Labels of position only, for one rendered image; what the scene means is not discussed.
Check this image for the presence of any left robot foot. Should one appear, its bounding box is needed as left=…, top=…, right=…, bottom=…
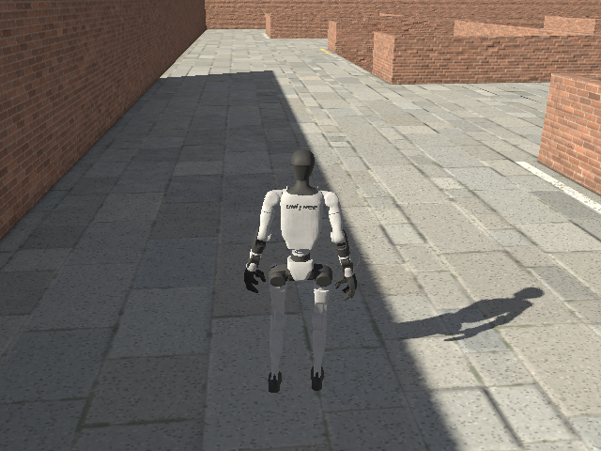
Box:
left=268, top=371, right=282, bottom=393

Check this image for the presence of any right robot upper arm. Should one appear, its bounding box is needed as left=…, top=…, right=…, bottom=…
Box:
left=321, top=191, right=346, bottom=244

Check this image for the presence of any left robot upper arm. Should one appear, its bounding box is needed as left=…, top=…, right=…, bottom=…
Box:
left=257, top=190, right=283, bottom=241

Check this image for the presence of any robot right shin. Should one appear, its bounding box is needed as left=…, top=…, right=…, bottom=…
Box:
left=313, top=313, right=327, bottom=378

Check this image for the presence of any left robot hand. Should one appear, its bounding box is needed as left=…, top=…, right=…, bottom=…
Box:
left=244, top=268, right=266, bottom=293

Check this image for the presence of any robot right forearm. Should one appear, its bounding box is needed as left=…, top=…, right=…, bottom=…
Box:
left=335, top=229, right=355, bottom=277

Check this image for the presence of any right robot hand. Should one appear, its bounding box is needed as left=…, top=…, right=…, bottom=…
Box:
left=335, top=273, right=357, bottom=301

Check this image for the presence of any robot left forearm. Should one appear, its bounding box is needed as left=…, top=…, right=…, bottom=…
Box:
left=246, top=227, right=266, bottom=272

